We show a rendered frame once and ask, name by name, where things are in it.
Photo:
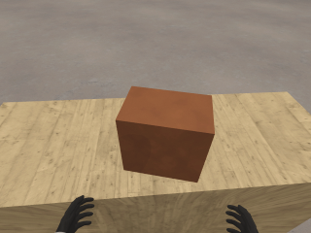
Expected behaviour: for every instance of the robot left hand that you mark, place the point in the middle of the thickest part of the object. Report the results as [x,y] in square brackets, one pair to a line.
[69,223]

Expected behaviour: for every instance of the robot right hand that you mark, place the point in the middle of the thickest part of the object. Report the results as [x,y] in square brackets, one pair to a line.
[246,224]

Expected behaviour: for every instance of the carton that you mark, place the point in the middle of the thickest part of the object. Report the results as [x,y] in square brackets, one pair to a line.
[165,133]

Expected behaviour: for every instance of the pedestal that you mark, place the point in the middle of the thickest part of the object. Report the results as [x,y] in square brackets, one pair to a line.
[52,152]

